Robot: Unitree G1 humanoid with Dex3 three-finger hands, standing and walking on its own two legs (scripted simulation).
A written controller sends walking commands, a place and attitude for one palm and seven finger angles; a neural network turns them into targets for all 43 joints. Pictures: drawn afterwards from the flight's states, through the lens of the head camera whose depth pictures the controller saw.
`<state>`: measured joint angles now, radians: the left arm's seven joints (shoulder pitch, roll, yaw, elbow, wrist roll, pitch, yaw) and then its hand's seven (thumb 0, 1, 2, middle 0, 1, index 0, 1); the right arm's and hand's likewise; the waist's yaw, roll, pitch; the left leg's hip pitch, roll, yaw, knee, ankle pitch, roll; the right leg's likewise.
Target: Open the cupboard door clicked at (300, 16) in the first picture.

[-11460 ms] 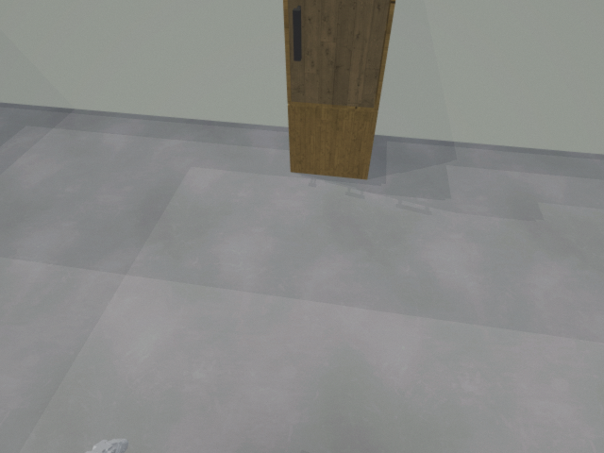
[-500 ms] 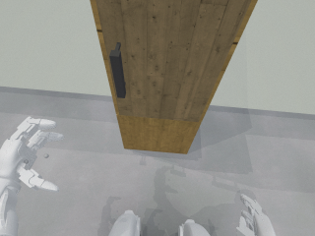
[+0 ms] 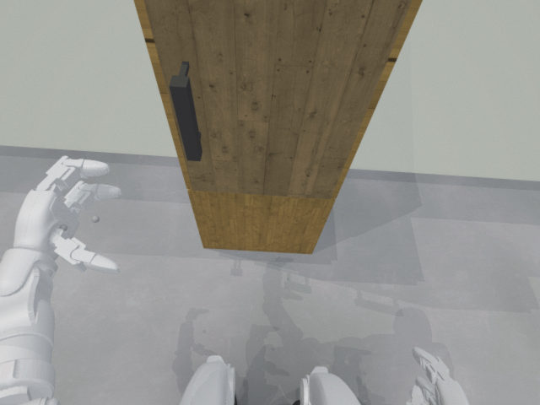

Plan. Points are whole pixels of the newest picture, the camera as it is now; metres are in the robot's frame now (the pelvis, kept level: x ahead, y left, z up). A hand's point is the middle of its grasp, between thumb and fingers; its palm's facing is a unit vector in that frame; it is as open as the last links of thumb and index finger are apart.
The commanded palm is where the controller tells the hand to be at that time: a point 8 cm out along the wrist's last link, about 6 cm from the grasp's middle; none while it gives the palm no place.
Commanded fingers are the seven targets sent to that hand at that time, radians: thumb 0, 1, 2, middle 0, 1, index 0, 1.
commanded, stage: move the hooked fingers beside the handle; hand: left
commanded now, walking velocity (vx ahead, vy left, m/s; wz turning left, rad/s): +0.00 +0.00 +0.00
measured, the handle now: (190, 114) +0.58 +0.16 +0.03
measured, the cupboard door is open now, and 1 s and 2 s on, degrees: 0 0 0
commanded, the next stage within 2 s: slide the fingers in behind the handle in 1.98 s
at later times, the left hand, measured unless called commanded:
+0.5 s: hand (128, 176) +0.43 +0.23 +0.05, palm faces -0.04 -1.00 -0.03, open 13.9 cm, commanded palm +0.41 +0.28 +0.05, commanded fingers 0.00 -0.50 0.30 -0.30 -1.20 -0.30 -1.20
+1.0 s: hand (152, 141) +0.50 +0.21 +0.05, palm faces -0.02 -1.00 -0.03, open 13.9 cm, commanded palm +0.49 +0.25 +0.04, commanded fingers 0.00 -0.50 0.30 -0.30 -1.20 -0.30 -1.20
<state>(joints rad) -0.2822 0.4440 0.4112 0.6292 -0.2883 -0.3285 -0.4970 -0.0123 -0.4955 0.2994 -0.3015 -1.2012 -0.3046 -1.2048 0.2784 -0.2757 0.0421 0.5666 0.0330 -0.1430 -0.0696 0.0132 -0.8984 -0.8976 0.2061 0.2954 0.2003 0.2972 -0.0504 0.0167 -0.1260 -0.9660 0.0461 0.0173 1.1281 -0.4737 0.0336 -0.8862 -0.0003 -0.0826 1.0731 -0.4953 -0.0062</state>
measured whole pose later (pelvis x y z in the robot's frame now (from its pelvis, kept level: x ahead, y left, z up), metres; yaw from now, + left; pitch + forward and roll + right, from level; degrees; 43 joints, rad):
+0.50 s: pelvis +0.01 +0.00 +0.00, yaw -1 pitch +21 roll -3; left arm -0.54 0.46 0.41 0.87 -0.21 -0.39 -0.43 -0.01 -0.50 0.30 -0.30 -1.20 -0.30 -1.20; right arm 0.32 -0.27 0.02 0.61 0.02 -0.04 -0.04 0.01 -0.90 -0.90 0.21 0.30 0.20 0.30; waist -0.09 0.02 -0.13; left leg -1.01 0.06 0.03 1.14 -0.49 0.03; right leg -0.94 0.01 -0.07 1.09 -0.50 -0.01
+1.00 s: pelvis +0.00 -0.01 -0.02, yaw -2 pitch +24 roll -3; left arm -0.86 0.59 0.46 1.16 -0.11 -0.41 -0.38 -0.01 -0.50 0.30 -0.30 -1.20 -0.30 -1.20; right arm 0.35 -0.28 0.05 0.63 0.01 0.04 -0.03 0.01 -0.90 -0.90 0.21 0.30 0.20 0.30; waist -0.16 0.03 -0.12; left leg -1.14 0.07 0.02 1.21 -0.50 0.02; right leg -1.07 0.03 -0.08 1.16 -0.51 -0.02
